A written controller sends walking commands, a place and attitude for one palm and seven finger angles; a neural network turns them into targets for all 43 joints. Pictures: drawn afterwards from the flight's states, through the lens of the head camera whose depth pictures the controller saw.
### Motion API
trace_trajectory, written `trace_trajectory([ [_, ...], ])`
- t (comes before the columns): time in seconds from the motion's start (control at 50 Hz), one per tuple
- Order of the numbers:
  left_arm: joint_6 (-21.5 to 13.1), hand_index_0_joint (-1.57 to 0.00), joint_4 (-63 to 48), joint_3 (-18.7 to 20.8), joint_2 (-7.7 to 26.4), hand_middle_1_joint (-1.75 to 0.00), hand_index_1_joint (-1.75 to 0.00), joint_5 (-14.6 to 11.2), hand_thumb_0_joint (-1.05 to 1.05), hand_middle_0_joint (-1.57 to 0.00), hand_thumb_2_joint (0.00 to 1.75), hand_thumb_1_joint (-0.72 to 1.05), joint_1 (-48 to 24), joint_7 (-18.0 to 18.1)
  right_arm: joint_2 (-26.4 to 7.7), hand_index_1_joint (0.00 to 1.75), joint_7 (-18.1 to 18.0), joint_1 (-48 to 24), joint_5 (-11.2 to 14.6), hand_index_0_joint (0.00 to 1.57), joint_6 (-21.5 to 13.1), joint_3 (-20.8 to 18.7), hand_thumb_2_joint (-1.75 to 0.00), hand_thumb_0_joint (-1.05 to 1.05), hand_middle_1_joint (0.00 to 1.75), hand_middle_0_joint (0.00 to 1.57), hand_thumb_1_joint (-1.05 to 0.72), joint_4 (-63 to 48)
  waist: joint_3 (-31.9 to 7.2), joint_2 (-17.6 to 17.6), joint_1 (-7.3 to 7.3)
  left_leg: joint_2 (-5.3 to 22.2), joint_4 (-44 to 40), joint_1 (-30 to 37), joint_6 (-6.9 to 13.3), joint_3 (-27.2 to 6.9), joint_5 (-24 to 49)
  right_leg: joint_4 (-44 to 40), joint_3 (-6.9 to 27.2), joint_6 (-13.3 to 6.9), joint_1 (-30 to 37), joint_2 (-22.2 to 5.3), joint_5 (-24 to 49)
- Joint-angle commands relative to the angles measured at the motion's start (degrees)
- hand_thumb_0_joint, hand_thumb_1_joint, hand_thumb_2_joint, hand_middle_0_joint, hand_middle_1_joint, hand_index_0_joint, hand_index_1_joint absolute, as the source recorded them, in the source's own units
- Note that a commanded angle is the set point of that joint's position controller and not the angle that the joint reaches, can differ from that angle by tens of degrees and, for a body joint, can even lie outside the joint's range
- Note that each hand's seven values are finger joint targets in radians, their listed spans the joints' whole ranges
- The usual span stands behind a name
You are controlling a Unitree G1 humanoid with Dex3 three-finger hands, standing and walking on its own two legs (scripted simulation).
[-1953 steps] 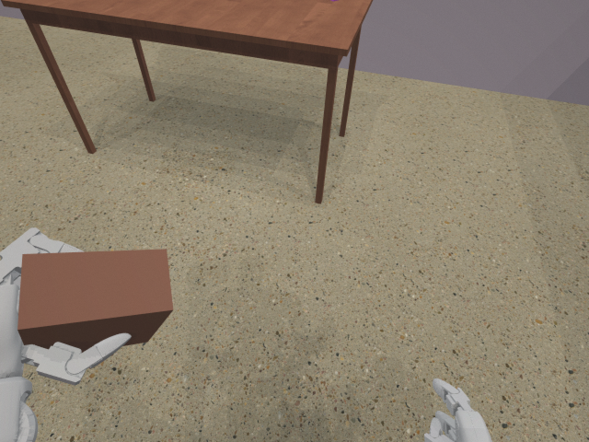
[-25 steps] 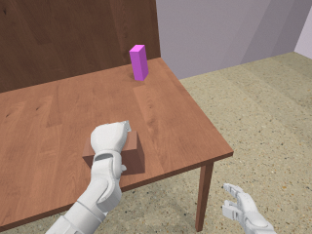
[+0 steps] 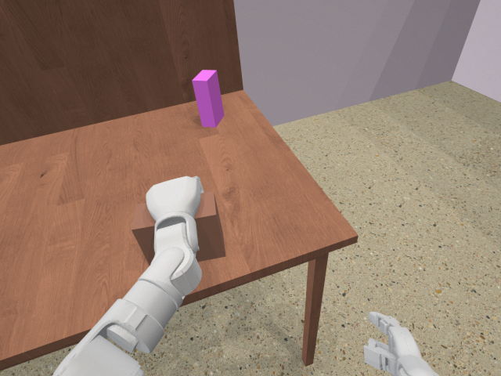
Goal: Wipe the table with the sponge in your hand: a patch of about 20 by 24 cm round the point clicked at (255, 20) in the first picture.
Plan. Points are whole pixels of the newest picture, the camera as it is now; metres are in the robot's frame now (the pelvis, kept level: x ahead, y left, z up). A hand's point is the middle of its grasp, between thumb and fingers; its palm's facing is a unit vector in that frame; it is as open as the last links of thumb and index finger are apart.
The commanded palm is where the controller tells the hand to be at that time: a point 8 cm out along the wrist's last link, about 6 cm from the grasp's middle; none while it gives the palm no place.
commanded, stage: wipe forward along the third lane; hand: left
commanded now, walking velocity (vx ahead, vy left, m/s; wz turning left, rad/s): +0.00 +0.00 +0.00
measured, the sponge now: (184, 238) +0.35 +0.17 +0.04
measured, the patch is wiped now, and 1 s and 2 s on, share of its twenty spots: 0.85 0.95 1.00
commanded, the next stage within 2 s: wipe back along the third lane in 1.22 s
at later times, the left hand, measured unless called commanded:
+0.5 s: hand (186, 201) +0.40 +0.17 +0.09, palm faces -0.02 -0.06 -1.00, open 10.2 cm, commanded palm +0.38 +0.18 +0.12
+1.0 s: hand (178, 184) +0.45 +0.20 +0.09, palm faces -0.05 -0.05 -1.00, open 10.2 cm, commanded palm +0.43 +0.21 +0.12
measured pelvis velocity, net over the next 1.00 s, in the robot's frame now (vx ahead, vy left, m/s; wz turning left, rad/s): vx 0.01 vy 0.00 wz -0.02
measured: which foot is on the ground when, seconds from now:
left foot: down 0.00-1.00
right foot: down 0.00-1.00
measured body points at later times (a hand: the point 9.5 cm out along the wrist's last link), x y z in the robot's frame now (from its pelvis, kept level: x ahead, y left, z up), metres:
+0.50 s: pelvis +0.00 +0.00 +0.00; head -0.01 -0.05 +0.45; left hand +0.40 +0.17 +0.14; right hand +0.18 -0.25 -0.12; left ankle +0.00 +0.13 -0.74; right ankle +0.04 -0.04 -0.74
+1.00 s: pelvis +0.01 +0.00 +0.00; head +0.03 -0.03 +0.45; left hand +0.44 +0.20 +0.14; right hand +0.15 -0.26 -0.13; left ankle +0.00 +0.13 -0.74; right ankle +0.04 -0.04 -0.74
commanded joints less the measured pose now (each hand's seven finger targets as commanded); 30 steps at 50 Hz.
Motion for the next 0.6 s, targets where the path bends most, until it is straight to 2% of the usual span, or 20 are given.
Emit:
trace_trajectory([
  [0.0,-1.1,-1.2,1.1,3.7,6.2,-1.6,-1.6,1.2,0.0,-1.2,1.3,0.1,-16.6,1.2,-5.9,0.3,-0.9,-11.4,0.0,0.2,-2.3,-1.5,-0.9,0.0,0.3,0.2,-0.9,-9.7,-6.2,-11.9,-1.15,-1.3,-2.5,-6.9,2.2,0.4,-0.4,-8.2,10.4,3.3,7.6,-5.8,-8.4],
  [0.02,-1.6,-1.2,1.9,7.3,10.0,-1.6,-1.6,1.4,0.0,-1.2,1.3,0.1,-15.8,1.4,-6.2,0.3,-1.1,-11.3,-0.2,0.2,-2.2,-1.6,-0.9,0.0,0.3,0.2,-0.9,-9.3,-6.6,-12.2,-0.46,-1.3,-2.5,-7.4,2.1,-0.3,-0.2,-8.3,11.5,3.0,8.0,-5.5,-8.4],
  [0.04,-1.7,-1.2,1.6,4.2,6.5,-1.6,-1.6,1.1,0.0,-1.2,1.3,0.1,-16.7,1.3,-5.8,0.3,-1.4,-11.1,-0.1,0.2,-2.1,-1.4,-0.9,0.0,0.3,0.2,-0.9,-10.0,-7.0,-11.7,-1.04,-1.3,-2.6,-7.7,2.2,0.4,-0.3,-8.0,10.5,3.4,8.4,-6.0,-8.3],
  [0.08,-2.0,-1.2,3.5,4.2,6.9,-1.6,-1.6,1.1,0.0,-1.2,1.3,0.1,-18.5,1.4,-5.9,0.3,-1.8,-10.4,0.0,0.2,-2.3,-1.5,-0.9,0.0,0.3,0.2,-0.9,-9.6,-5.9,-11.9,-1.54,-1.2,-2.5,-7.8,2.1,0.4,-0.9,-8.7,10.8,3.4,7.2,-6.0,-9.8],
  [0.1,-2.1,-1.2,4.3,5.4,8.3,-1.6,-1.6,1.0,0.0,-1.2,1.3,0.1,-18.9,1.5,-6.1,0.3,-2.0,-10.0,-0.1,0.2,-2.4,-1.5,-0.9,0.0,0.3,0.2,-0.9,-9.4,-6.2,-11.9,-1.45,-1.2,-2.3,-8.1,2.1,0.4,-0.9,-8.9,11.5,3.4,7.5,-6.2,-10.1],
  [0.12,-2.4,-1.2,4.6,8.6,11.9,-1.6,-1.6,1.3,0.0,-1.2,1.3,0.1,-18.6,1.6,-6.5,0.3,-2.3,-10.0,-0.3,0.2,-2.4,-1.6,-0.9,0.0,0.3,0.2,-0.9,-9.2,-6.9,-11.8,-0.75,-1.3,-2.3,-8.3,2.0,-0.2,-0.8,-9.0,12.7,3.1,7.8,-6.0,-10.5],
  [0.16,-2.8,-1.2,4.9,4.8,7.3,-1.6,-1.6,1.2,0.0,-1.2,1.3,0.1,-19.5,1.7,-6.0,0.3,-2.2,-9.2,0.0,0.2,-2.4,-1.5,-0.9,0.0,0.3,0.2,-0.9,-9.5,-7.5,-11.0,-1.43,-1.1,-2.6,-8.3,2.1,0.4,-0.4,-8.0,10.5,3.3,7.8,-6.1,-7.9],
  [0.22,-3.1,-1.2,6.1,8.0,10.9,-1.6,-1.6,1.5,0.0,-1.2,1.3,0.1,-19.5,1.8,-6.5,0.3,-2.5,-9.0,-0.2,0.2,-2.5,-1.8,-0.9,0.0,0.3,0.2,-0.9,-9.2,-8.3,-11.5,-0.95,-1.2,-2.4,-8.5,2.0,0.0,-0.1,-8.4,11.8,3.1,8.1,-5.9,-7.5],
  [0.24,-3.3,-1.2,6.3,5.5,8.5,-1.6,-1.6,1.5,0.0,-1.2,1.3,0.1,-21.4,1.9,-6.2,0.3,-2.6,-8.7,-0.1,0.2,-2.4,-1.6,-0.9,0.0,0.3,0.2,-0.9,-9.2,-8.1,-10.3,-1.82,-1.1,-2.4,-8.5,2.1,0.5,-0.1,-8.2,11.1,3.4,8.0,-6.3,-7.0],
  [0.26,-3.4,-1.2,7.1,4.9,8.0,-1.6,-1.6,1.5,0.0,-1.2,1.3,0.1,-22.6,1.8,-6.2,0.3,-2.7,-8.3,0.1,0.2,-2.5,-1.6,-0.9,0.0,0.3,0.2,-0.9,-9.1,-7.3,-11.2,-2.14,-1.0,-2.8,-8.5,2.1,0.4,-0.8,-8.4,10.5,3.5,6.9,-6.1,-8.1],
  [0.3,-3.7,-1.2,9.3,5.5,8.5,-1.6,-1.6,1.6,0.0,-1.2,1.3,0.1,-24.0,2.0,-6.4,0.3,-2.9,-7.5,0.0,0.2,-2.8,-1.7,-0.9,0.0,0.3,0.2,-0.9,-8.5,-8.0,-11.3,-2.29,-1.0,-2.4,-8.4,2.1,0.6,-0.8,-8.6,10.8,3.6,6.7,-6.2,-8.5],
  [0.32,-4.0,-1.2,9.6,8.0,10.9,-1.6,-1.6,1.5,0.0,-1.2,1.3,0.1,-23.9,2.2,-6.5,0.3,-3.1,-7.4,-0.2,0.2,-2.9,-1.9,-0.9,0.0,0.3,0.2,-0.9,-8.4,-8.9,-11.0,-1.64,-1.1,-2.3,-8.6,2.1,0.3,-0.4,-8.6,11.7,3.4,7.4,-6.0,-8.1],
  [0.38,-4.9,-1.2,11.4,7.6,10.6,-1.6,-1.6,1.2,0.0,-1.2,1.3,0.1,-23.9,2.7,-6.5,0.3,-3.3,-6.7,-0.3,0.2,-3.1,-1.8,-0.9,0.0,0.3,0.2,-0.9,-8.1,-9.1,-12.6,-2.12,-0.9,-2.0,-9.8,2.0,0.7,-0.1,-8.2,11.7,3.9,8.6,-6.6,-6.1],
  [0.4,-4.9,-1.2,11.3,7.8,10.9,-1.6,-1.6,1.1,0.0,-1.2,1.3,0.1,-24.2,2.7,-6.6,0.3,-3.4,-6.7,-0.2,0.2,-3.1,-1.7,-0.9,0.0,0.3,0.2,-0.9,-8.2,-9.2,-11.4,-1.88,-0.9,-2.2,-9.9,1.9,0.6,0.0,-8.2,11.8,3.7,8.6,-6.7,-5.6],
  [0.42,-5.1,-1.2,11.8,10.0,13.4,-1.6,-1.6,1.3,0.0,-1.2,1.3,0.1,-24.7,2.9,-6.8,0.3,-3.4,-6.5,-0.4,0.2,-3.1,-1.8,-0.9,0.0,0.3,0.2,-0.9,-8.0,-10.0,-11.6,-1.59,-0.9,-2.2,-10.0,1.9,0.2,0.2,-8.1,12.3,3.6,9.2,-6.6,-5.3],
  [0.48,-5.3,-1.2,13.4,7.2,10.9,-1.6,-1.6,1.6,0.0,-1.2,1.3,0.1,-27.2,2.7,-6.6,0.3,-3.5,-5.9,-0.1,0.2,-3.1,-1.6,-0.9,0.0,0.3,0.2,-0.9,-7.8,-8.6,-10.5,-2.82,-0.8,-2.3,-9.9,1.9,0.8,-0.1,-8.4,11.6,3.9,7.6,-6.8,-5.3],
  [0.52,-5.7,-1.2,14.0,9.4,13.1,-1.6,-1.6,1.7,0.0,-1.2,1.3,0.1,-27.7,2.8,-6.7,0.3,-3.5,-5.6,-0.2,0.2,-3.2,-1.7,-0.9,0.0,0.3,0.2,-0.9,-7.9,-10.7,-10.8,-2.09,-0.8,-2.4,-9.9,2.0,0.3,0.6,-7.8,11.3,3.7,8.5,-6.5,-3.9],
  [0.54,-6.2,-1.2,14.3,9.1,13.0,-1.6,-1.6,1.6,0.0,-1.2,1.3,0.1,-28.8,3.0,-6.8,0.3,-3.6,-4.9,-0.3,0.2,-3.2,-1.6,-0.9,0.0,0.3,0.2,-0.9,-7.7,-11.3,-11.8,-2.84,-0.7,-2.2,-10.2,2.1,0.6,0.7,-7.4,10.9,4.1,9.3,-6.8,-2.8],
  [0.56,-6.4,-1.2,15.3,10.0,14.1,-1.6,-1.6,1.9,0.0,-1.2,1.3,0.1,-27.9,3.2,-6.9,0.3,-3.6,-4.6,-0.4,0.2,-3.2,-1.7,-0.9,0.0,0.3,0.2,-0.9,-7.6,-11.2,-11.6,-2.56,-0.8,-2.0,-10.7,2.0,0.7,0.8,-7.5,11.5,4.1,9.6,-6.9,-2.5],
  [0.58,-6.5,-1.2,15.8,9.4,13.3,-1.6,-1.6,1.8,0.0,-1.2,1.3,0.1,-27.6,3.2,-6.8,0.3,-3.6,-4.5,-0.4,0.2,-3.2,-1.6,-0.9,0.0,0.3,0.2,-0.9,-7.6,-10.8,-12.0,-2.64,-0.8,-2.0,-11.1,2.0,0.7,1.0,-7.4,11.7,4.1,9.8,-7.0,-1.2],
])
